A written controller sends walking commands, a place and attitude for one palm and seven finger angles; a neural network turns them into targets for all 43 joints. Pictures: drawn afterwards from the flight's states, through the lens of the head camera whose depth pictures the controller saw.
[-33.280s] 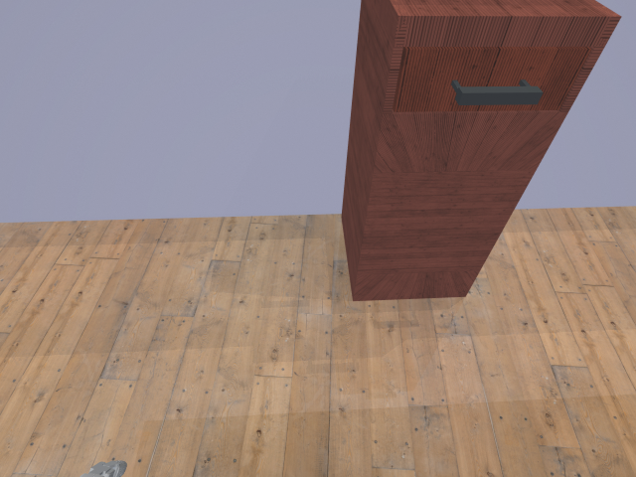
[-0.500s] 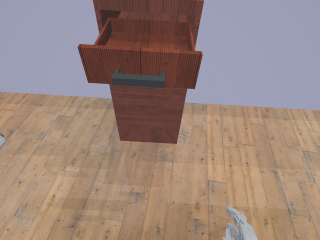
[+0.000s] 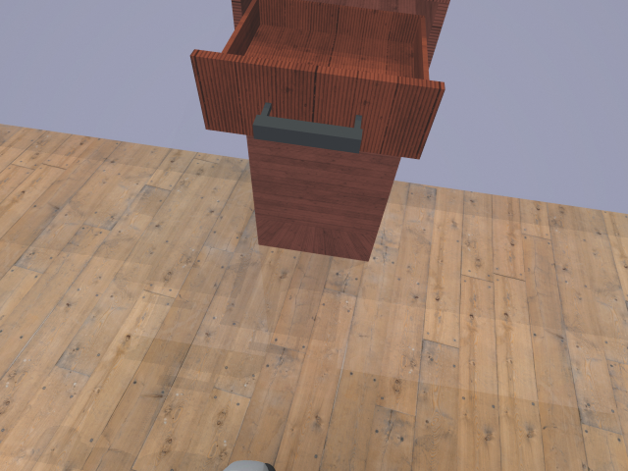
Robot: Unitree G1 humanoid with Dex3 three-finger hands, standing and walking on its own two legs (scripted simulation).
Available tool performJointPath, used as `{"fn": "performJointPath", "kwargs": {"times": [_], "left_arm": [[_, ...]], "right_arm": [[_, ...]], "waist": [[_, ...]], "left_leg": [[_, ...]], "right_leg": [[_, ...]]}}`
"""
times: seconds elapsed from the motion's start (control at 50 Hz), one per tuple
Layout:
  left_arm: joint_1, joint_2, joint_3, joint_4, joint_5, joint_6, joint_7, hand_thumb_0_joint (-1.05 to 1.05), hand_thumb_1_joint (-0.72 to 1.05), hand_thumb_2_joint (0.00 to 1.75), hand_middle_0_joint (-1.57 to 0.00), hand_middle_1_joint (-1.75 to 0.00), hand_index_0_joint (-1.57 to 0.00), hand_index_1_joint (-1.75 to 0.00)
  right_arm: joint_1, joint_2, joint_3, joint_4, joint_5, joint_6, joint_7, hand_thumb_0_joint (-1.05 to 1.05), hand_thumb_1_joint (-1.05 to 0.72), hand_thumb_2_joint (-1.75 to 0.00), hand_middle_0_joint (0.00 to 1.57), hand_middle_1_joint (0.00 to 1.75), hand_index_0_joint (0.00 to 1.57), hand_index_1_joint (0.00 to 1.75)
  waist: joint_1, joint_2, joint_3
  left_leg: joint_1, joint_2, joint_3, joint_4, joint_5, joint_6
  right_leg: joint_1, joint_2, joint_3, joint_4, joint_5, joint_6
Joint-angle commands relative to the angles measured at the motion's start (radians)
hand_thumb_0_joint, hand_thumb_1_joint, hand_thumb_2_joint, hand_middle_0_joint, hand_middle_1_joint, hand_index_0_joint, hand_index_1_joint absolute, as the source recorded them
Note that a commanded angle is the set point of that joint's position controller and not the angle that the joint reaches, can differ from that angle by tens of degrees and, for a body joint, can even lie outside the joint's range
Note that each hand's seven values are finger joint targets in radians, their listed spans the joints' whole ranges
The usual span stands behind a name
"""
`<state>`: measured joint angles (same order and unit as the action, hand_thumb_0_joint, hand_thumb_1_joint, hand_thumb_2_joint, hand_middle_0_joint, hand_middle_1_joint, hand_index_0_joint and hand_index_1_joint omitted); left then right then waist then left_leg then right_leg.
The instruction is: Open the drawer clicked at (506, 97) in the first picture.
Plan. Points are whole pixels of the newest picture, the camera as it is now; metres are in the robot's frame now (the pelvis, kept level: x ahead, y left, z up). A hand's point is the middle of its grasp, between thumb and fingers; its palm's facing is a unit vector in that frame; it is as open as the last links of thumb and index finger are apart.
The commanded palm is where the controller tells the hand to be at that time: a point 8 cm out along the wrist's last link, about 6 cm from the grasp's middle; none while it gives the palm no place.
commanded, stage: let the arm hang, fingers relaxed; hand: left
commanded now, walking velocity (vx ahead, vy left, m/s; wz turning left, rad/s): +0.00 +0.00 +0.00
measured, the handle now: (310, 124) +0.59 +0.06 +0.09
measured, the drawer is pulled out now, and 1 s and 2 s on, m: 0.30 0.30 0.30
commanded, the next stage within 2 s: look to check the result in 0.64 s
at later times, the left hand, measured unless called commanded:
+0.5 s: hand out of the picture +0.11 +0.24 -0.14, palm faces -0.03 -0.94 -0.35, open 7.4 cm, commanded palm none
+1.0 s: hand out of the picture +0.10 +0.24 -0.15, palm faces -0.08 -0.94 -0.34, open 7.4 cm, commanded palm none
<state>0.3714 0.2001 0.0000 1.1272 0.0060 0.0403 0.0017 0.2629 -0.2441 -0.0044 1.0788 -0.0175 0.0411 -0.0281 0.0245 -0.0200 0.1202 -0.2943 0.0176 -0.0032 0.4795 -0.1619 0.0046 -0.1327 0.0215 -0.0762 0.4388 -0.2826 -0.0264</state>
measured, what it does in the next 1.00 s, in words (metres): stands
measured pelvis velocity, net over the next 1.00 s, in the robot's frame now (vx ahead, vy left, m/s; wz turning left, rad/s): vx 0.02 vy -0.01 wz -0.04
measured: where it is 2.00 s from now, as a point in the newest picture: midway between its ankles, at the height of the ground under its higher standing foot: outside the picture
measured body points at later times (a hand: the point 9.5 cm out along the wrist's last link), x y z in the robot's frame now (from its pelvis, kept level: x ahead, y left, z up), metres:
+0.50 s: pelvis +0.00 +0.00 +0.01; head +0.01 -0.02 +0.46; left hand +0.11 +0.28 -0.11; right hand +0.07 -0.27 -0.15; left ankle +0.06 +0.11 -0.74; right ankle -0.03 -0.10 -0.74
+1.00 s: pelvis +0.02 -0.01 +0.01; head +0.05 -0.01 +0.46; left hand +0.10 +0.29 -0.13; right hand +0.07 -0.31 -0.13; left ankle +0.06 +0.11 -0.74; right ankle -0.03 -0.10 -0.74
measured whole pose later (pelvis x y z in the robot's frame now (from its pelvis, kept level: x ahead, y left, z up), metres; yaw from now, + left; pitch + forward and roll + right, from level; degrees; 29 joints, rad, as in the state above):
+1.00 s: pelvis +0.02 -0.01 +0.01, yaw -2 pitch -2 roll +0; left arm 0.12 0.33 0.00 1.12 0.01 -0.01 0.00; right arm 0.11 -0.34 -0.01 1.12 -0.01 0.01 -0.01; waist -0.02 0.01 0.09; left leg -0.16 0.02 0.04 0.32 -0.12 -0.01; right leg -0.02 0.03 -0.03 0.28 -0.23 -0.03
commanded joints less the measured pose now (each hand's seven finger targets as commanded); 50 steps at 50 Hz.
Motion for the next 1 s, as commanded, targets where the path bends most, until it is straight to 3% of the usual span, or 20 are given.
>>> {"fn": "performJointPath", "kwargs": {"times": [0.0, 0.1, 0.24, 0.4, 0.46, 0.5, 0.58, 0.7, 0.78, 0.8, 0.98], "left_arm": [[-0.039, 0.167, 0.038, -0.032, 0.002, -0.049, 0.014, 0.00, 0.90, 0.90, -0.20, -0.30, -0.20, -0.30], [-0.047, 0.188, 0.037, -0.006, 0.002, -0.050, 0.019, 0.00, 0.90, 0.90, -0.20, -0.30, -0.20, -0.30], [-0.115, 0.223, 0.042, -0.019, 0.005, -0.053, 0.021, 0.00, 0.90, 0.90, -0.20, -0.30, -0.20, -0.30], [-0.215, 0.281, 0.054, -0.063, 0.008, -0.066, 0.018, 0.00, 0.90, 0.90, -0.20, -0.30, -0.20, -0.30], [-0.250, 0.297, 0.053, -0.075, 0.007, -0.068, 0.016, 0.00, 0.90, 0.90, -0.20, -0.30, -0.20, -0.30], [-0.256, 0.309, 0.057, -0.082, 0.007, -0.074, 0.017, 0.00, 0.90, 0.90, -0.20, -0.30, -0.20, -0.30], [-0.289, 0.325, 0.057, -0.090, 0.005, -0.076, 0.017, 0.00, 0.90, 0.90, -0.20, -0.30, -0.20, -0.30], [-0.285, 0.340, 0.058, -0.088, 0.004, -0.077, 0.018, 0.00, 0.90, 0.90, -0.20, -0.30, -0.20, -0.30], [-0.290, 0.343, 0.052, -0.081, 0.002, -0.075, 0.017, 0.00, 0.90, 0.90, -0.20, -0.30, -0.20, -0.30], [-0.281, 0.346, 0.055, -0.081, 0.003, -0.076, 0.018, 0.00, 0.90, 0.90, -0.20, -0.30, -0.20, -0.30], [-0.272, 0.342, 0.045, -0.065, 0.000, -0.071, 0.017, 0.00, 0.90, 0.90, -0.20, -0.30, -0.20, -0.30]], "right_arm": [[-0.026, -0.139, -0.036, -0.039, 0.009, -0.040, -0.013, 0.00, -0.90, -0.90, 0.20, 0.30, 0.20, 0.30], [-0.026, -0.159, -0.042, -0.017, 0.009, -0.041, -0.012, 0.00, -0.90, -0.90, 0.20, 0.30, 0.20, 0.30], [-0.065, -0.169, -0.045, -0.001, 0.003, -0.040, -0.001, 0.00, -0.90, -0.90, 0.20, 0.30, 0.20, 0.30], [-0.130, -0.199, -0.047, -0.005, 0.000, -0.048, 0.011, 0.00, -0.90, -0.90, 0.20, 0.30, 0.20, 0.30], [-0.150, -0.221, -0.045, -0.006, -0.002, -0.053, 0.013, 0.00, -0.90, -0.90, 0.20, 0.30, 0.20, 0.30], [-0.159, -0.229, -0.047, -0.011, 0.000, -0.057, 0.012, 0.00, -0.90, -0.90, 0.20, 0.30, 0.20, 0.30], [-0.172, -0.256, -0.046, -0.013, 0.001, -0.061, 0.011, 0.00, -0.90, -0.90, 0.20, 0.30, 0.20, 0.30], [-0.178, -0.271, -0.043, -0.014, 0.004, -0.061, 0.007, 0.00, -0.90, -0.90, 0.20, 0.30, 0.20, 0.30], [-0.180, -0.283, -0.041, -0.013, 0.004, -0.058, 0.006, 0.00, -0.90, -0.90, 0.20, 0.30, 0.20, 0.30], [-0.180, -0.281, -0.041, -0.013, 0.006, -0.059, 0.005, 0.00, -0.90, -0.90, 0.20, 0.30, 0.20, 0.30], [-0.185, -0.283, -0.041, -0.009, 0.007, -0.053, 0.005, 0.00, -0.90, -0.90, 0.20, 0.30, 0.20, 0.30]], "waist": [[-0.033, 0.110, -0.128], [-0.033, 0.034, -0.082], [-0.035, 0.014, -0.050], [-0.030, 0.002, -0.064], [-0.034, 0.025, -0.083], [-0.030, -0.020, -0.115], [-0.036, 0.023, -0.132], [-0.033, 0.006, -0.146], [-0.039, 0.037, -0.145], [-0.035, 0.014, -0.148], [-0.040, 0.022, -0.142]], "left_leg": [[0.138, 0.101, -0.118, -0.142, -0.038, 0.041], [0.143, 0.103, -0.116, -0.161, -0.027, 0.042], [0.133, 0.095, -0.104, -0.174, -0.025, 0.034], [0.144, 0.095, -0.095, -0.172, 0.062, 0.027], [0.149, 0.097, -0.098, -0.178, 0.091, 0.023], [0.174, 0.104, -0.094, -0.169, 0.138, 0.025], [0.185, 0.106, -0.088, -0.169, 0.189, 0.019], [0.220, 0.112, -0.077, -0.166, 0.219, 0.018], [0.228, 0.113, -0.073, -0.169, 0.218, 0.013], [0.239, 0.116, -0.070, -0.167, 0.221, 0.016], [0.246, 0.116, -0.074, -0.173, 0.196, 0.015]], "right_leg": [[-0.048, -0.107, 0.116, -0.134, 0.017, -0.036], [-0.066, -0.108, 0.112, -0.148, -0.001, -0.034], [-0.079, -0.122, 0.124, -0.162, -0.018, -0.030], [-0.050, -0.137, 0.142, -0.179, 0.060, -0.023], [-0.024, -0.142, 0.148, -0.177, 0.096, -0.022], [-0.001, -0.145, 0.148, -0.179, 0.160, -0.017], [0.031, -0.153, 0.153, -0.177, 0.238, -0.015], [0.046, -0.153, 0.154, -0.190, 0.288, -0.009], [0.049, -0.154, 0.160, -0.195, 0.292, -0.012], [0.048, -0.152, 0.157, -0.199, 0.293, -0.009], [0.038, -0.152, 0.155, -0.212, 0.258, -0.009]]}}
